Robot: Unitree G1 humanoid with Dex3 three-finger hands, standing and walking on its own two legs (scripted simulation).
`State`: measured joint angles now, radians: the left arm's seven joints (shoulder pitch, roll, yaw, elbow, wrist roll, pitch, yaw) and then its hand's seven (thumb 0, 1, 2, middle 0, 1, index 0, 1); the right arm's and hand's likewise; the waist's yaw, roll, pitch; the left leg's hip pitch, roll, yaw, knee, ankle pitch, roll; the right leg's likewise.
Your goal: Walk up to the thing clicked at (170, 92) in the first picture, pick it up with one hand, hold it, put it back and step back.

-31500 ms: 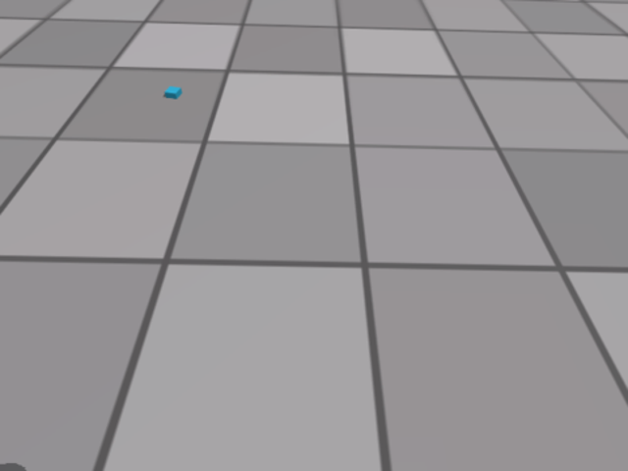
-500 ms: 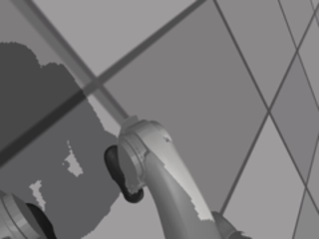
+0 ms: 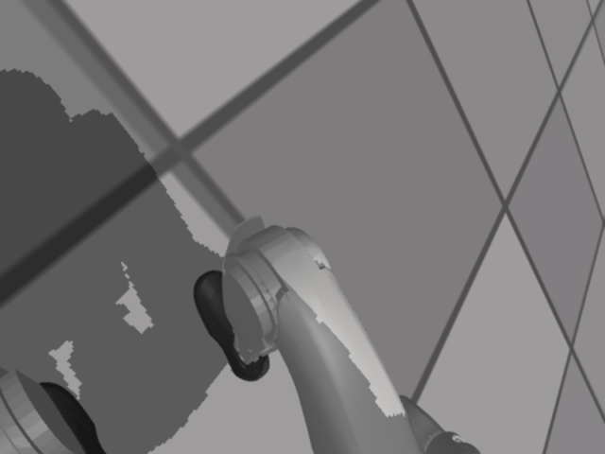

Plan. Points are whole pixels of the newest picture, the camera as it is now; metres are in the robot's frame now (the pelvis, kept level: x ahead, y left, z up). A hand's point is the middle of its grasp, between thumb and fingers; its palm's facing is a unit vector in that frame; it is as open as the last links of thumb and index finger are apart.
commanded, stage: rest palm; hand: left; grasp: from above
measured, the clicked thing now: out of the picture +0.53 +0.34 -0.30
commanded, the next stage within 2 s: close in 0.26 s
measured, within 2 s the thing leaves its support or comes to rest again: neither
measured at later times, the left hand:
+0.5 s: hand out of the picture +0.51 +0.32 -0.26, palm faces -0.43 -0.18 -0.89, open 10.8 cm
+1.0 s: hand out of the picture +0.51 +0.32 -0.26, palm faces -0.42 -0.17 -0.89, open 10.7 cm
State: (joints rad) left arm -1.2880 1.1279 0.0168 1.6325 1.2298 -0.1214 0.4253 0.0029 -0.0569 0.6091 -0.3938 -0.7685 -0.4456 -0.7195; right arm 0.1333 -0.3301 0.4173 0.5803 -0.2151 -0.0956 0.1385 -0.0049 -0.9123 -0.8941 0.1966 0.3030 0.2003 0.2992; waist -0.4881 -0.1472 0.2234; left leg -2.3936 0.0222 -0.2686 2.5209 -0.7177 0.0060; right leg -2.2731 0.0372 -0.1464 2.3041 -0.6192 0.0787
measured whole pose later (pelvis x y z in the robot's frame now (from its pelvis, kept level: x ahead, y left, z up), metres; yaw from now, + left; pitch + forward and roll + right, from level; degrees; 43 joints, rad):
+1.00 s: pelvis +0.00 +0.00 +0.00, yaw -1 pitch +31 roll -17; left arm -1.27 1.15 0.03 1.64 1.23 -0.12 0.44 0.00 0.03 0.53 -0.46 -0.68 -0.50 -0.64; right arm 0.13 -0.34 0.44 0.57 -0.22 -0.11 0.14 -0.01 -0.91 -0.89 0.20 0.30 0.20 0.30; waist -0.49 -0.15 0.24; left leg -2.39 0.02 -0.27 2.52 -0.71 0.01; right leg -2.26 0.04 -0.16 2.29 -0.61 0.07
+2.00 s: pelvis +0.00 +0.00 +0.00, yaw -1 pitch +31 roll -18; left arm -1.28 1.16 0.02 1.64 1.21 -0.11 0.45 0.00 0.11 0.36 -0.64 -0.50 -0.69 -0.47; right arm 0.12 -0.35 0.45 0.56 -0.23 -0.11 0.14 -0.01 -0.91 -0.89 0.20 0.30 0.20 0.30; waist -0.50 -0.16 0.25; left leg -2.39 0.03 -0.28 2.52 -0.71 0.02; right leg -2.25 0.03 -0.16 2.29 -0.61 0.08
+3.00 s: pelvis +0.00 +0.00 +0.01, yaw +1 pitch +33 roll -16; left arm -1.19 1.00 -0.01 1.37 1.18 -0.05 0.19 -0.03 0.26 0.24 -0.60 -0.43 -1.01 -0.48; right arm 0.18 -0.34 0.30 0.55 -0.16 0.01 0.15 0.00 -0.91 -0.89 0.20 0.30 0.20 0.30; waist -0.40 -0.05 0.11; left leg -2.38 0.01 -0.24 2.47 -0.69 0.02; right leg -2.25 0.00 -0.14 2.27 -0.62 0.05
